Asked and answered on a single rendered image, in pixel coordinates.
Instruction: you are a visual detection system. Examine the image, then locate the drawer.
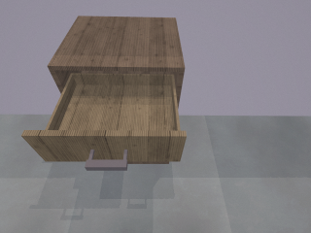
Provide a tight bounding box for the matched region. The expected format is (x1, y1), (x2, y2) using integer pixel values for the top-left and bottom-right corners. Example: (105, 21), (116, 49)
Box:
(21, 73), (187, 162)

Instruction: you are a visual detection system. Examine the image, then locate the cabinet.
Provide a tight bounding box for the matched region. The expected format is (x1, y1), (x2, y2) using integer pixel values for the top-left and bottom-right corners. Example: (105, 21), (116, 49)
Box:
(48, 16), (186, 164)

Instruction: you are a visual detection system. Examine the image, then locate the handle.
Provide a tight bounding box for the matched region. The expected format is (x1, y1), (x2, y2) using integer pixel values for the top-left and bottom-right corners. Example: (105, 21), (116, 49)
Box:
(85, 150), (128, 171)

